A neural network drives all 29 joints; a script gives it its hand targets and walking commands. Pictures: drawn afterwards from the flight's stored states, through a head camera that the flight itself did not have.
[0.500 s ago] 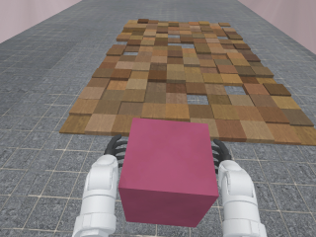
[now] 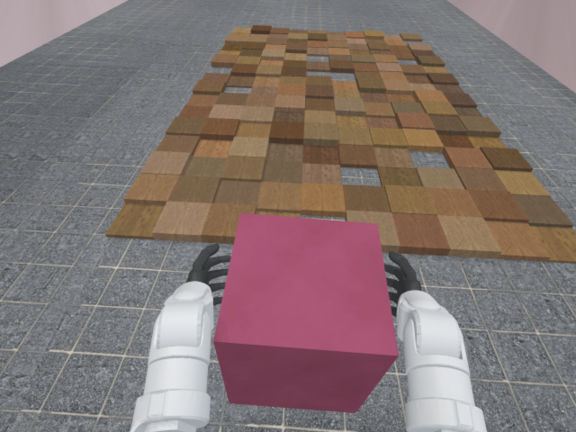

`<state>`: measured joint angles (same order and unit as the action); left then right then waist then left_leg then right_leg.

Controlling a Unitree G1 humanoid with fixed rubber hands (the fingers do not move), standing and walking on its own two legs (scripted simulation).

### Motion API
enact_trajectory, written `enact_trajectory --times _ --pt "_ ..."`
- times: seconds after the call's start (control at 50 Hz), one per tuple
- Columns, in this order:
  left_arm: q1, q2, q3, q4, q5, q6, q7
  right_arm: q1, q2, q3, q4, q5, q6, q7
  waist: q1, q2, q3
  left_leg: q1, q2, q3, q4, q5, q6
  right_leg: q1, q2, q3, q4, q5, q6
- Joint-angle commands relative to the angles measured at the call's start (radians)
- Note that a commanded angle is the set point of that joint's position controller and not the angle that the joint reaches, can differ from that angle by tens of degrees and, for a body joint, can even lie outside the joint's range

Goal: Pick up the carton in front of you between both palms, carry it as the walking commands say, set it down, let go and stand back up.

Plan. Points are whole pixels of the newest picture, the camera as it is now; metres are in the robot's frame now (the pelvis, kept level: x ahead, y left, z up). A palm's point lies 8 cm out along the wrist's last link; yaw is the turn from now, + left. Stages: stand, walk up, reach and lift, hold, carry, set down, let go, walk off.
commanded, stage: carry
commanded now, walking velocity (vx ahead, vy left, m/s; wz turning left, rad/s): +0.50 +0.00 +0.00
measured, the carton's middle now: (300, 317) +0.30 +0.00 -0.01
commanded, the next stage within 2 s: none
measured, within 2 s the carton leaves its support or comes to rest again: neither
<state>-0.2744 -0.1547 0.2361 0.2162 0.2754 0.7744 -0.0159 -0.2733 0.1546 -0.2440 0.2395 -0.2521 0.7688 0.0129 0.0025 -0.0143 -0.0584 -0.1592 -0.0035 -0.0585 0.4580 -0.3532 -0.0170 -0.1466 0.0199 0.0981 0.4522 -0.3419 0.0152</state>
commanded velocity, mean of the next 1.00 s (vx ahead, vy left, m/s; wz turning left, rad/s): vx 0.50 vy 0.00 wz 0.00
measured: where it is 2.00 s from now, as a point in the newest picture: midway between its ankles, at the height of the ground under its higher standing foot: (311, 254)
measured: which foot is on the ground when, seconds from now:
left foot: down 0.00-0.64, up 0.66-1.00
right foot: down 0.00-0.36, up 0.38-0.60, down 0.62-1.00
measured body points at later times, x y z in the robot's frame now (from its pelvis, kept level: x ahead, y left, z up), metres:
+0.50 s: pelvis +0.18 -0.01 +0.00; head +0.18 -0.01 +0.45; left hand +0.45 +0.12 +0.08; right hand +0.42 -0.19 +0.07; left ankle +0.08 +0.09 -0.74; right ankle +0.13 -0.11 -0.69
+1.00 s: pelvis +0.47 -0.06 +0.00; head +0.45 -0.07 +0.44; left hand +0.72 +0.09 +0.10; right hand +0.71 -0.21 +0.09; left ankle +0.61 +0.09 -0.71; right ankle +0.33 -0.12 -0.74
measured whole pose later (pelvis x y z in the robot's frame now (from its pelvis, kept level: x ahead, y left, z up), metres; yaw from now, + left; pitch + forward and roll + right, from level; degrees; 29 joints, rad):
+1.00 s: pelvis +0.47 -0.06 +0.00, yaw +0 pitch +4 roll +2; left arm 0.01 -0.13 0.03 -0.54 0.02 1.18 0.14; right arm 0.06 0.13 -0.05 -0.58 -0.05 1.19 -0.12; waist 0.02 -0.01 -0.14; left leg -0.61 0.11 0.17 0.63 -0.08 0.00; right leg 0.04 -0.02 -0.23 0.22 -0.34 -0.03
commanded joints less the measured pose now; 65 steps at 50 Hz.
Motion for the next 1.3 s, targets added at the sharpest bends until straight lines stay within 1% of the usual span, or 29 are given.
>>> enact_trajectory --times 0.0,0.1,0.18,0.22,0.24,0.28,0.32,0.34,0.36,0.38,0.44,0.54,0.58,0.6,0.64,0.66,0.72,0.76,0.86,0.92,1.0,1.06,1.08,1.1,1.12,1.14,1.18,1.22,1.28 --pt "-0.529 -0.901 -0.655 -0.181 -0.309 -0.007 -0.199 -0.497 0.960 0.610 -0.120 0.290 0.000 0.206 -0.001 0.052 -0.111 -0.035 0.057 0.011 -0.076 -0.213 0.005 -0.161 -0.068 0.010 -0.096 -0.267 -0.021" --pt "-0.498 -0.911 -0.808 -0.378 -0.435 0.104 -0.153 -0.423 0.898 0.749 -0.345 0.353 0.111 0.135 -0.007 0.127 -0.233 0.059 0.210 -0.154 -0.158 -0.285 0.114 -0.204 -0.012 -0.175 0.047 -0.106 -0.008" --pt "-0.374 -0.826 -0.803 -0.441 -0.433 0.225 -0.082 -0.331 0.798 0.743 -0.469 0.362 0.222 0.077 0.002 0.174 -0.155 -0.100 0.166 -0.003 -0.071 -0.146 0.077 -0.080 -0.071 -0.161 -0.016 -0.049 -0.022" --pt "-0.240 -0.757 -0.763 -0.423 -0.400 0.273 -0.043 -0.250 0.744 0.758 -0.490 0.356 0.283 0.048 0.013 -0.250 -0.125 -0.399 0.071 0.186 0.226 0.005 0.007 0.176 -0.250 0.075 -0.077 0.037 -0.099" --pt "-0.223 -0.786 -0.768 -0.482 -0.428 0.295 -0.024 -0.282 0.762 0.768 -0.590 0.389 0.298 0.034 0.024 -0.251 -0.139 -0.519 0.044 0.246 0.317 -0.076 -0.017 0.254 -0.294 0.154 -0.089 0.164 -0.133" --pt "-0.223 -0.829 -0.774 -0.605 -0.449 0.326 0.014 -0.359 0.778 0.817 -0.703 0.489 0.343 0.023 0.024 -0.215 -0.112 -0.513 0.052 0.205 0.218 -0.222 0.004 0.203 -0.359 0.240 -0.159 0.380 -0.210" --pt "-0.249 -0.827 -0.778 -0.670 -0.456 0.358 0.049 -0.244 0.798 0.806 -0.690 0.508 0.374 0.008 -0.012 -0.106 -0.197 -0.172 0.024 0.251 -0.050 0.047 0.021 0.072 -0.282 -0.003 -0.004 0.283 -0.127" --pt "-0.201 -0.804 -0.799 -0.705 -0.466 0.368 0.061 -0.156 0.770 0.781 -0.662 0.501 0.383 -0.003 -0.024 0.043 -0.227 0.154 0.094 0.144 -0.167 0.124 0.039 -0.164 -0.184 -0.159 0.217 0.341 -0.044" --pt "-0.148 -0.818 -0.801 -0.744 -0.501 0.382 0.058 -0.126 0.758 0.769 -0.727 0.489 0.380 -0.023 -0.025 0.347 -0.269 0.410 0.338 -0.204 -0.195 0.331 0.080 -0.497 -0.061 -0.286 0.418 0.056 0.014" --pt "-0.204 -0.790 -0.806 -0.777 -0.516 0.396 0.056 -0.108 0.755 0.744 -0.734 0.453 0.387 -0.041 -0.031 0.379 -0.185 0.537 0.393 -0.320 -0.140 0.744 0.179 -0.705 -0.039 -0.238 0.534 -0.168 0.005" --pt "-0.119 -0.769 -0.814 -0.774 -0.536 0.402 0.057 -0.084 0.735 0.744 -0.814 0.444 0.409 -0.062 -0.047 0.088 -0.206 0.510 0.380 -0.190 -0.152 0.700 0.205 -0.755 -0.101 -0.194 0.539 -0.196 -0.023" --pt "-0.022 -0.750 -0.753 -0.777 -0.461 0.397 0.092 -0.117 0.695 0.808 -0.887 0.519 0.416 -0.053 -0.018 0.160 -0.184 0.130 0.248 0.154 -0.191 0.354 0.100 -0.268 -0.019 -0.347 0.122 0.103 -0.018" --pt "0.009 -0.734 -0.751 -0.769 -0.448 0.399 0.099 -0.143 0.668 0.816 -0.903 0.525 0.419 -0.052 0.011 0.142 -0.175 -0.006 0.205 0.248 -0.021 0.479 0.066 -0.037 0.033 -0.408 0.052 0.178 -0.039" --pt "0.004 -0.701 -0.750 -0.826 -0.466 0.401 0.101 -0.084 0.650 0.813 -0.881 0.523 0.428 -0.052 0.020 0.071 -0.250 -0.115 0.170 0.280 0.136 0.445 0.037 0.190 -0.013 -0.354 0.060 0.138 -0.052" --pt "0.011 -0.670 -0.755 -0.775 -0.460 0.415 0.097 -0.081 0.618 0.798 -0.874 0.497 0.446 -0.052 0.029 -0.254 -0.290 -0.502 0.003 0.209 0.641 -0.144 -0.015 0.387 -0.452 0.442 -0.279 -0.105 -0.201" --pt "-0.033 -0.701 -0.799 -0.835 -0.493 0.413 0.092 -0.099 0.635 0.805 -0.909 0.505 0.443 -0.053 0.021 -0.181 -0.255 -0.567 0.048 0.100 0.752 -0.136 0.010 0.352 -0.454 0.459 -0.276 0.035 -0.252" --pt "-0.100 -0.781 -0.841 -0.855 -0.505 0.403 0.060 -0.074 0.735 0.786 -0.842 0.491 0.426 -0.025 0.010 0.010 -0.233 -0.517 0.157 0.064 0.723 -0.001 0.019 0.166 -0.386 0.174 -0.249 0.229 -0.194" --pt "-0.106 -0.830 -0.877 -0.876 -0.529 0.391 0.028 -0.052 0.782 0.821 -0.837 0.460 0.406 -0.012 0.011 -0.077 -0.261 -0.457 0.161 0.082 0.614 0.090 0.021 0.131 -0.342 0.002 -0.264 0.209 -0.122" --pt "-0.119 -0.734 -0.892 -0.877 -0.552 0.396 0.017 0.017 0.711 0.791 -0.811 0.413 0.402 -0.032 0.019 -0.022 -0.137 -0.549 0.122 0.179 0.326 0.167 0.010 0.205 -0.317 -0.088 -0.306 0.319 -0.175" --pt "-0.040 -0.694 -0.832 -0.814 -0.538 0.414 0.021 0.015 0.705 0.786 -0.820 0.406 0.415 -0.051 0.001 -0.110 -0.108 -0.454 0.102 0.238 0.213 0.279 0.008 0.155 -0.261 -0.235 -0.302 0.473 -0.131" --pt "0.004 -0.658 -0.775 -0.752 -0.480 0.428 0.039 -0.046 0.660 0.799 -0.841 0.441 0.437 -0.049 0.012 -0.143 0.008 -0.442 0.092 0.287 0.085 0.327 0.019 0.171 -0.254 -0.266 -0.298 0.488 -0.111" --pt "0.009 -0.654 -0.759 -0.793 -0.481 0.416 0.048 -0.034 0.648 0.825 -0.848 0.473 0.439 -0.046 0.002 -0.186 -0.093 -0.178 -0.018 0.427 0.051 0.221 0.052 0.196 -0.228 -0.322 -0.035 0.908 -0.107" --pt "0.002 -0.685 -0.782 -0.790 -0.480 0.415 0.046 -0.011 0.688 0.820 -0.833 0.463 0.433 -0.047 -0.031 -0.107 -0.183 0.044 -0.036 0.416 0.059 0.192 0.053 0.105 -0.207 -0.351 0.122 0.911 -0.074" --pt "-0.011 -0.681 -0.792 -0.825 -0.477 0.413 0.042 -0.001 0.694 0.825 -0.831 0.462 0.431 -0.041 -0.056 -0.026 -0.254 0.285 0.058 0.239 0.042 0.082 0.095 -0.119 -0.155 -0.348 0.341 0.679 -0.039" --pt "-0.042 -0.673 -0.810 -0.885 -0.478 0.412 0.039 -0.006 0.705 0.837 -0.815 0.479 0.420 -0.034 -0.049 0.224 -0.328 0.449 0.373 -0.293 -0.124 -0.003 0.206 -0.356 -0.034 -0.320 0.698 0.257 -0.003" --pt "-0.055 -0.717 -0.837 -0.852 -0.489 0.412 0.034 -0.043 0.729 0.825 -0.817 0.478 0.407 -0.023 -0.035 0.318 -0.303 0.437 0.451 -0.454 -0.254 0.089 0.290 -0.519 -0.006 -0.208 0.875 -0.090 -0.017" --pt "-0.063 -0.798 -0.854 -0.824 -0.512 0.391 0.022 -0.075 0.796 0.844 -0.845 0.494 0.389 -0.013 -0.025 0.122 -0.260 0.284 0.422 -0.247 -0.198 0.427 0.237 -0.517 -0.120 -0.084 0.966 -0.043 -0.054" --pt "-0.009 -0.834 -0.849 -0.808 -0.485 0.371 0.007 -0.048 0.841 0.856 -0.834 0.486 0.372 0.004 -0.009 0.031 -0.289 0.172 0.353 -0.048 -0.214 0.330 0.150 -0.422 -0.156 -0.088 0.736 0.016 -0.056" --pt "0.018 -0.834 -0.853 -0.762 -0.459 0.356 0.015 -0.031 0.825 0.863 -0.813 0.499 0.368 0.016 -0.016 0.114 -0.212 0.075 0.333 0.039 -0.306 0.120 0.145 -0.414 -0.139 -0.170 0.530 0.076 -0.039"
